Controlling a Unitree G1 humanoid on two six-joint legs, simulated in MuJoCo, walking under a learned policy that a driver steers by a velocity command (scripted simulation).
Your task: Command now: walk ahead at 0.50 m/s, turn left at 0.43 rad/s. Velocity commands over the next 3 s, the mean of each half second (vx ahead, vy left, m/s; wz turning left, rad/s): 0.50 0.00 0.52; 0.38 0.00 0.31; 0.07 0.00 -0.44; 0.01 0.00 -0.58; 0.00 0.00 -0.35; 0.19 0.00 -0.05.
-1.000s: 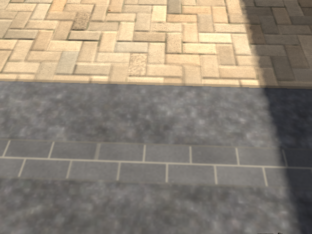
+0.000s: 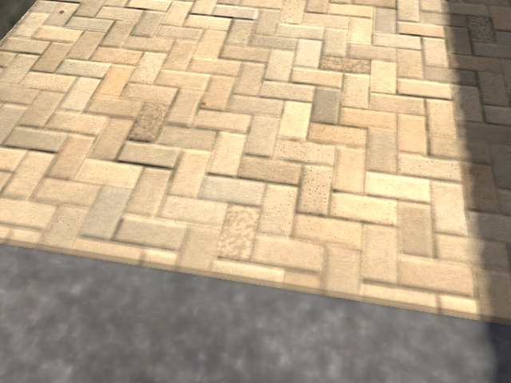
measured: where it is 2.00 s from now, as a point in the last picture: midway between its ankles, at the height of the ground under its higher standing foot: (235, 366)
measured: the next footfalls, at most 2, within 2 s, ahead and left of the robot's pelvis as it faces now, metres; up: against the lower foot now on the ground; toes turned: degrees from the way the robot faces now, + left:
left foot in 0.12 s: +0.22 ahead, +0.08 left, +0.00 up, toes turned +9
right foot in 0.66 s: +0.57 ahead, +0.01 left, +0.00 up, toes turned +25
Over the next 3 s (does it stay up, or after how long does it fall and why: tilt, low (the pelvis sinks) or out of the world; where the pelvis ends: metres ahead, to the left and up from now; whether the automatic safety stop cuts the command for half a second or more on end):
stays up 0.56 0.11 0.01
